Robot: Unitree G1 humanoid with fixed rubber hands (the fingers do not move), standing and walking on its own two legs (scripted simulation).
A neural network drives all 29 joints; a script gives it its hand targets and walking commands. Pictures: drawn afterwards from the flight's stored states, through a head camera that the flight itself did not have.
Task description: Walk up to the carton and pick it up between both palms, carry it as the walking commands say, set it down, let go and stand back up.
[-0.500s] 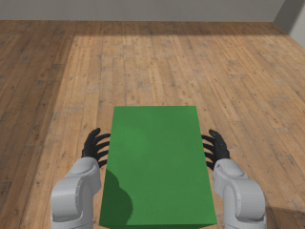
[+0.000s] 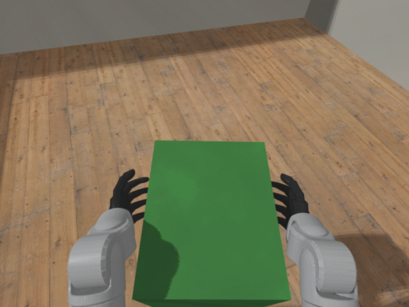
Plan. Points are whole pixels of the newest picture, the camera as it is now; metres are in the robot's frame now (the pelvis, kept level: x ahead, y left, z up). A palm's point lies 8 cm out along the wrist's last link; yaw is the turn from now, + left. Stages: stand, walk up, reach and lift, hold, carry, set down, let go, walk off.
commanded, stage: carry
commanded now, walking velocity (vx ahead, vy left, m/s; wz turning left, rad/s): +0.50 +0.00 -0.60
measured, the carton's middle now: (207, 230) +0.28 +0.00 +0.00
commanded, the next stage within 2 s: none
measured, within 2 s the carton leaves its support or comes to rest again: neither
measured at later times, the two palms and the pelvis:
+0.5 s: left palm (179, 91) +0.60 +0.07 +0.09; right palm (299, 122) +0.48 -0.20 +0.10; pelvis +0.29 +0.03 +0.01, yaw -22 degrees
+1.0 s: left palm (237, 39) +0.89 -0.10 +0.08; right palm (325, 69) +0.72 -0.34 +0.09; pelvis +0.58 -0.07 +0.00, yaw -36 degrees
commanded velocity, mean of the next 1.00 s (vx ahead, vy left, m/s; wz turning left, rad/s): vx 0.50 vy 0.00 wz -0.60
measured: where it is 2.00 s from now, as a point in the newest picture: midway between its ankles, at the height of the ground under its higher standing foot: (273, 173)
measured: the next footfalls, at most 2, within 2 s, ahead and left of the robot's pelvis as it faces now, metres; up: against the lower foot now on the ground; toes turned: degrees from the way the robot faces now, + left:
left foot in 0.16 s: +0.21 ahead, +0.14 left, +0.00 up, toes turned +0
right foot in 0.62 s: +0.47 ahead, -0.14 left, +0.00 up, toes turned -26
